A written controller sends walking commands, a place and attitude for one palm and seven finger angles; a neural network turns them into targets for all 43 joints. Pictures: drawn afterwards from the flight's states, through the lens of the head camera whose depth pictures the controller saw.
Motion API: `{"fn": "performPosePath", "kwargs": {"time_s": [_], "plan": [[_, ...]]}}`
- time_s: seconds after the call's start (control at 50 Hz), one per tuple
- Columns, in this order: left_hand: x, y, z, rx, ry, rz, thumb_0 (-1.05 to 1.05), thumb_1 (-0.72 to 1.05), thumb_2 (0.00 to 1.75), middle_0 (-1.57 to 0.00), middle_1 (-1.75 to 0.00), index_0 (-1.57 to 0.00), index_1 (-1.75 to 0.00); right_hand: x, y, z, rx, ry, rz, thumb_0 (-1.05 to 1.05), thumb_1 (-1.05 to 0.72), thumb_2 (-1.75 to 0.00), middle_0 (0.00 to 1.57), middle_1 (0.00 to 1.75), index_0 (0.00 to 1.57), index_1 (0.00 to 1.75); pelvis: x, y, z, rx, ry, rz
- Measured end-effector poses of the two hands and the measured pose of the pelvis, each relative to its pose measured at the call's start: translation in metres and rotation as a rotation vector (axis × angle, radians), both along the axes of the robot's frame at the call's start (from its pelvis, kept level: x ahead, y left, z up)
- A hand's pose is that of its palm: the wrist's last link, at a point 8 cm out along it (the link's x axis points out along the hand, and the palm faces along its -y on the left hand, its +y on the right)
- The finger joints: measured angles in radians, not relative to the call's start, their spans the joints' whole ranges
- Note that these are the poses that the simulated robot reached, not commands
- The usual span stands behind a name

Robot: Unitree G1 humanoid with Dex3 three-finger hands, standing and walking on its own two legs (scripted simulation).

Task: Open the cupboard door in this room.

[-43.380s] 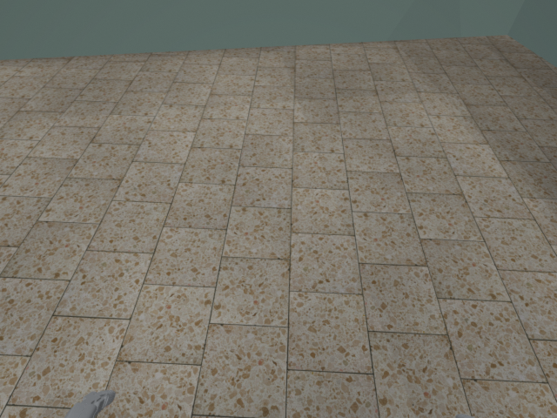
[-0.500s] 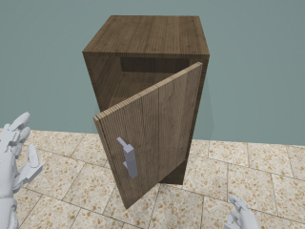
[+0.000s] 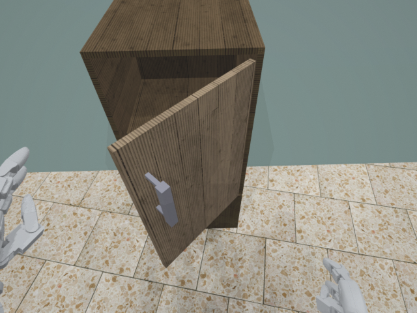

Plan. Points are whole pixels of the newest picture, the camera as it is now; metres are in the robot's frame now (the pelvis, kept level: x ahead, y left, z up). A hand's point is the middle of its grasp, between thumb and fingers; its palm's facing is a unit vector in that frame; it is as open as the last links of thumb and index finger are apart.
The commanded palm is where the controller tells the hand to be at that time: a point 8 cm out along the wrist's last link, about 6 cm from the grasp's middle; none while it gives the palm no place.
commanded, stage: step back with the hand held close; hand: left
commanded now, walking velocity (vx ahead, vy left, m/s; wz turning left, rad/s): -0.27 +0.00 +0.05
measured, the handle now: (161, 200) +0.34 +0.13 +0.00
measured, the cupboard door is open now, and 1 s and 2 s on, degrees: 46 46 46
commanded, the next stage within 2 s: stop stepping back and stand still in 0.86 s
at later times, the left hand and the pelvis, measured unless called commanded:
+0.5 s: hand out of the picture +0.12 +0.28 +0.16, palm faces +0.50 -0.76 -0.41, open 7.4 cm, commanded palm +0.05 +0.32 +0.17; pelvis -0.08 +0.02 -0.03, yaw +3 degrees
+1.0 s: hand out of the picture +0.05 +0.22 +0.17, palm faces +0.28 -0.81 -0.51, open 7.4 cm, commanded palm +0.00 +0.27 +0.17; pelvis -0.16 -0.02 -0.01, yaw -4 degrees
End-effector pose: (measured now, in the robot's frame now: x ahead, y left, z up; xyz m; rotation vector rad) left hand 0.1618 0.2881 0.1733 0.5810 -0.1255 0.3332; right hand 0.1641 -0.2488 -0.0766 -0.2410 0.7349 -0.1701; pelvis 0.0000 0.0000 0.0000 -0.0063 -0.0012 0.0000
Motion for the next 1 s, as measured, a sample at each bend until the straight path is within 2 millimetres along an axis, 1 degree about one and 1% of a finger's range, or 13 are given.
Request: {"fn": "performPosePath", "kwargs": {"time_s": [0.1, 0.16, 0.24, 0.36, 0.46, 0.54, 0.64, 0.7, 0.76, 0.84, 0.9, 0.94, 1.0], "plan": [[-0.014, 0.013, 0.01, 0.046, -0.064, -0.001, 0.01, 0.89, 0.9, -0.21, -0.31, -0.22, -0.31, -0.018, 0.003, 0.003, -0.023, 0.006, -0.023, 0.02, -0.9, -0.9, 0.2, 0.3, 0.2, 0.3, -0.013, 0.006, -0.003, 0.005, -0.004, -0.001], [-0.025, 0.02, 0.012, 0.053, -0.101, 0.019, 0.01, 0.89, 0.9, -0.21, -0.31, -0.22, -0.3, -0.027, 0.009, 0.004, -0.034, -0.005, -0.017, 0.02, -0.9, -0.9, 0.2, 0.3, 0.2, 0.3, -0.022, 0.01, -0.006, 0.007, -0.009, 0.0], [-0.043, 0.023, 0.006, 0.046, -0.126, 0.056, 0.01, 0.89, 0.9, -0.21, -0.31, -0.22, -0.3, -0.038, 0.017, 0.002, -0.044, -0.026, 0.007, 0.01, -0.9, -0.9, 0.2, 0.3, 0.2, 0.3, -0.035, 0.012, -0.011, 0.013, -0.018, 0.015], [-0.07, 0.023, -0.007, 0.02, -0.157, 0.112, 0.01, 0.89, 0.9, -0.21, -0.31, -0.21, -0.3, -0.056, 0.024, -0.011, -0.043, -0.013, 0.037, 0.01, -0.9, -0.9, 0.2, 0.3, 0.21, 0.3, -0.051, 0.01, -0.02, 0.002, -0.025, 0.037], [-0.085, 0.024, -0.006, -0.011, -0.227, 0.073, 0.01, 0.89, 0.9, -0.21, -0.31, -0.21, -0.3, -0.078, 0.026, -0.013, -0.049, 0.024, 0.04, 0.01, -0.9, -0.9, 0.2, 0.3, 0.21, 0.3, -0.068, 0.013, -0.024, -0.006, -0.028, 0.051], [-0.094, 0.03, 0.002, 0.032, -0.254, 0.044, 0.01, 0.89, 0.9, -0.21, -0.31, -0.22, -0.3, -0.093, 0.031, -0.011, -0.055, 0.013, 0.036, 0.01, -0.9, -0.9, 0.2, 0.3, 0.21, 0.3, -0.081, 0.016, -0.024, -0.027, -0.036, 0.053], [-0.107, 0.039, 0.02, 0.052, -0.272, 0.064, 0.01, 0.89, 0.9, -0.21, -0.31, -0.22, -0.3, -0.109, 0.041, -0.001, -0.009, 0.013, 0.037, 0.02, -0.9, -0.9, 0.2, 0.3, 0.21, 0.3, -0.092, 0.012, -0.009, -0.056, -0.003, 0.031], [-0.111, 0.033, 0.018, 0.007, -0.253, 0.061, 0.01, 0.89, 0.9, -0.21, -0.3, -0.21, -0.3, -0.115, 0.043, 0.006, 0.007, -0.001, 0.048, 0.02, -0.9, -0.9, 0.2, 0.3, 0.21, 0.3, -0.101, 0.008, -0.003, -0.059, 0.024, -0.001], [-0.112, 0.017, 0.01, -0.046, -0.214, 0.025, 0.01, 0.89, 0.9, -0.2, -0.3, -0.21, -0.3, -0.12, 0.039, 0.011, 0.014, -0.019, 0.066, 0.01, -0.9, -0.9, 0.2, 0.3, 0.21, 0.3, -0.115, 0.0, 0.0, -0.055, 0.047, -0.017], [-0.118, -0.014, 0.002, -0.034, -0.176, -0.075, 0.01, 0.89, 0.9, -0.2, -0.3, -0.21, -0.3, -0.129, 0.022, 0.007, 0.013, -0.046, 0.076, 0.01, -0.89, -0.9, 0.2, 0.3, 0.21, 0.3, -0.142, -0.015, -0.009, -0.017, 0.063, -0.049], [-0.127, -0.03, 0.004, -0.015, -0.152, -0.151, 0.01, 0.89, 0.9, -0.21, -0.3, -0.21, -0.3, -0.144, 0.005, 0.006, -0.005, -0.028, 0.041, 0.01, -0.9, -0.9, 0.2, 0.3, 0.21, 0.3, -0.157, -0.02, -0.008, -0.03, 0.045, -0.061], [-0.135, -0.033, 0.011, 0.017, -0.152, -0.18, 0.01, 0.89, 0.9, -0.21, -0.31, -0.22, -0.3, -0.157, -0.005, 0.01, -0.02, -0.014, 0.006, 0.01, -0.9, -0.9, 0.2, 0.3, 0.21, 0.3, -0.161, -0.021, -0.006, -0.016, 0.044, -0.068], [-0.146, -0.028, 0.017, 0.054, -0.164, -0.185, 0.01, 0.89, 0.9, -0.22, -0.31, -0.22, -0.31, -0.174, -0.017, 0.015, -0.063, -0.006, -0.031, 0.01, -0.9, -0.9, 0.2, 0.3, 0.21, 0.3, -0.165, -0.02, -0.007, -0.014, 0.043, -0.072]]}}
